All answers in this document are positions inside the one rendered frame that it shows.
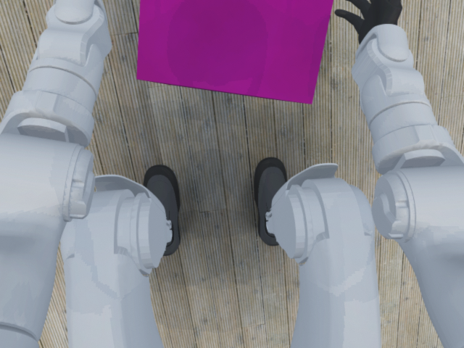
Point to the robot left foot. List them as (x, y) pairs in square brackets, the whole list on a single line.
[(162, 182)]

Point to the left robot forearm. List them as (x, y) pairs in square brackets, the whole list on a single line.
[(63, 80)]

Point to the right robot hand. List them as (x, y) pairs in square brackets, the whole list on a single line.
[(377, 12)]

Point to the right robot forearm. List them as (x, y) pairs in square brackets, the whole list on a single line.
[(392, 98)]

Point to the robot right upper arm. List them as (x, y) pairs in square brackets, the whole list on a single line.
[(422, 208)]

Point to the robot left upper arm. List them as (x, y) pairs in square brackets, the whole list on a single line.
[(44, 184)]

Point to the carton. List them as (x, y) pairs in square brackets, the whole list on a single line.
[(269, 49)]

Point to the robot right thigh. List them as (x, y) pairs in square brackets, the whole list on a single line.
[(321, 225)]

